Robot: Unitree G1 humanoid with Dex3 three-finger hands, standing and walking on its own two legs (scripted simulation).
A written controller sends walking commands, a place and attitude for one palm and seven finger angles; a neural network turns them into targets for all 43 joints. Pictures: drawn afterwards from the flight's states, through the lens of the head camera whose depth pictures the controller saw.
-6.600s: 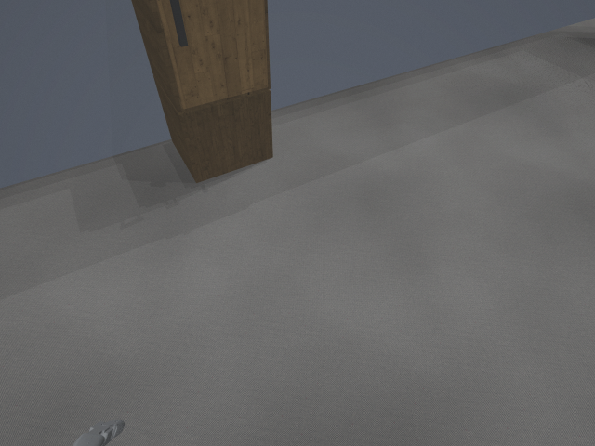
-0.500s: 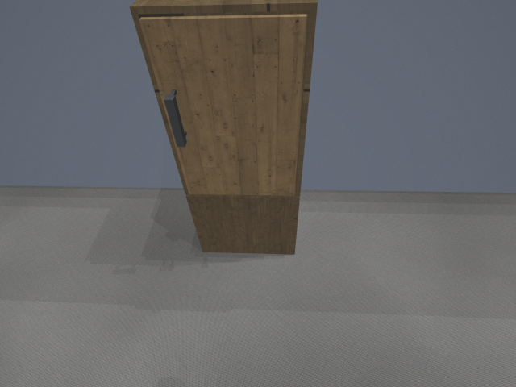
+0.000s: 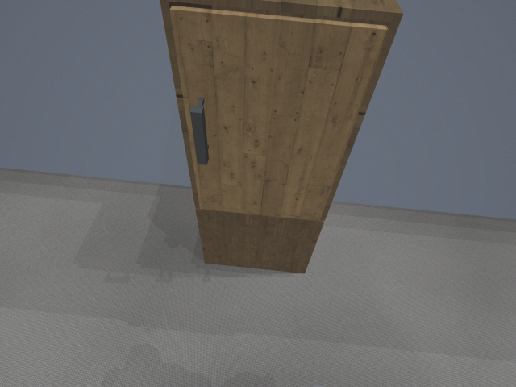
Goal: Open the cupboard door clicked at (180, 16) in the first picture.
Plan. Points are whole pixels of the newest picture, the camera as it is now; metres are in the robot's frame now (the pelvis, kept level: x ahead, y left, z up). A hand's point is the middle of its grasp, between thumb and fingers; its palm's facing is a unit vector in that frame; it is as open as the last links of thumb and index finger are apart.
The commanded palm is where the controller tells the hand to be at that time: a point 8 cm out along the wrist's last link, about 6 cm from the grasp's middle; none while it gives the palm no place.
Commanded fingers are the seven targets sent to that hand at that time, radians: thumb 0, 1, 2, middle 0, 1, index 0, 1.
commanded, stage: take the last steps up to it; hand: left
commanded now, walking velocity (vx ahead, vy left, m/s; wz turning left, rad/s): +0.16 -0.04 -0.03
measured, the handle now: (202, 131) +0.63 +0.19 +0.00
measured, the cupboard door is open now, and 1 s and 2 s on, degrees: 0 0 0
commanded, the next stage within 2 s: come to a stop and stand still in 0.02 s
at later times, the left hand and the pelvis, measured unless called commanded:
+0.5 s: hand (179, 382) +0.15 +0.15 -0.17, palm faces +0.03 -0.98 -0.21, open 7.3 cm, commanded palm none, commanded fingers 0.00 0.90 0.90 -0.20 -0.30 -0.20 -0.30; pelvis +0.06 -0.02 +0.00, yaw +2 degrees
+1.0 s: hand out of the picture -0.01 +0.17 -0.16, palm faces +0.03 -0.97 -0.23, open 7.4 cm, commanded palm none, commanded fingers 0.00 0.90 0.90 -0.20 -0.30 -0.20 -0.30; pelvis +0.00 -0.01 +0.01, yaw +0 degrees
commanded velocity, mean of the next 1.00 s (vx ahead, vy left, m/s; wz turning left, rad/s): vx -0.06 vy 0.02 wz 0.00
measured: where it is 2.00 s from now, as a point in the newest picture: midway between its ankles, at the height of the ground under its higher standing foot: outside the picture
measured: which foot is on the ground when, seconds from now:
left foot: down 0.00-0.34, up 0.36-0.58, down 0.60-1.00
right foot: up 0.00-0.24, down 0.26-0.64, up 0.66-0.88, down 0.90-1.00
